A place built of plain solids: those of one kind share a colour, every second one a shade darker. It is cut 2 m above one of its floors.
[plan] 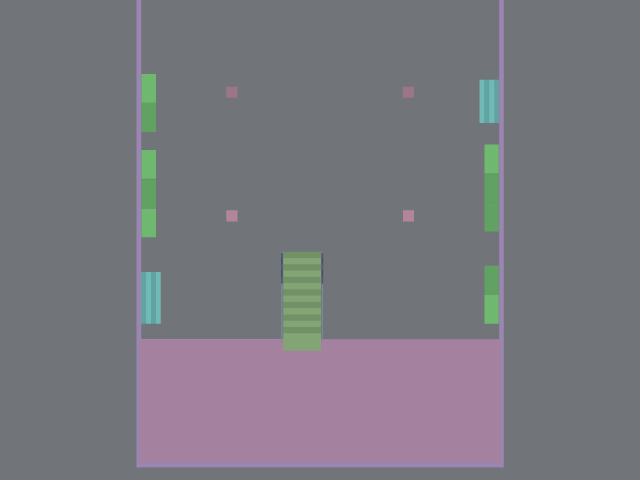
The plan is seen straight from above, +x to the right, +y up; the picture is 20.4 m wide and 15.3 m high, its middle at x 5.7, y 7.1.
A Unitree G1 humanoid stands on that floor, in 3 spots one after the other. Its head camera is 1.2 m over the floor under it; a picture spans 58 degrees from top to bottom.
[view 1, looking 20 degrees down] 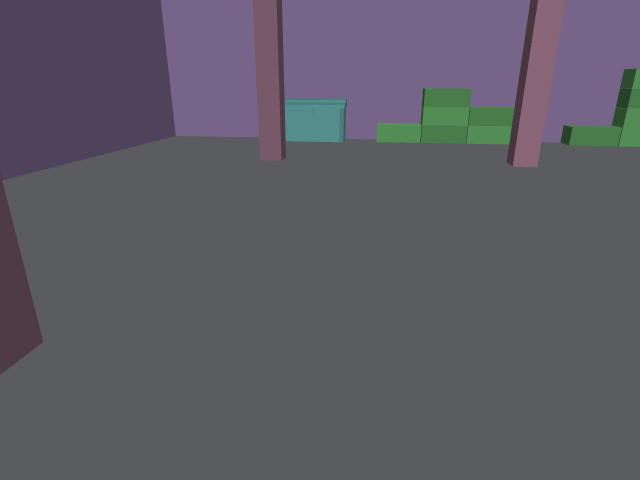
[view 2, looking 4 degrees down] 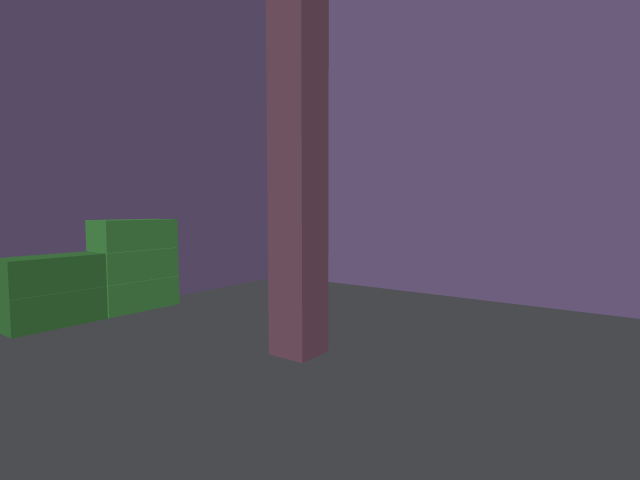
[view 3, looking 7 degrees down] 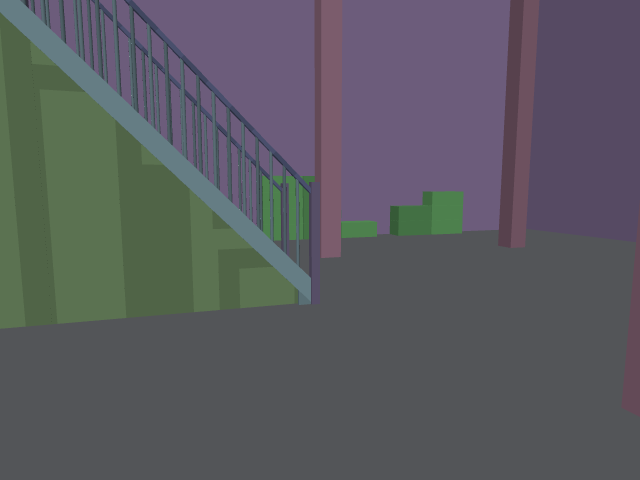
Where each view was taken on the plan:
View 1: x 1.45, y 10.03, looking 8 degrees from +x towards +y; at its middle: ground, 3.51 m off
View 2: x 5.13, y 9.03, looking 126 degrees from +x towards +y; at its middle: post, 3.52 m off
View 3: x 9.96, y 5.43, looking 162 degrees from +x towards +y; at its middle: post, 7.37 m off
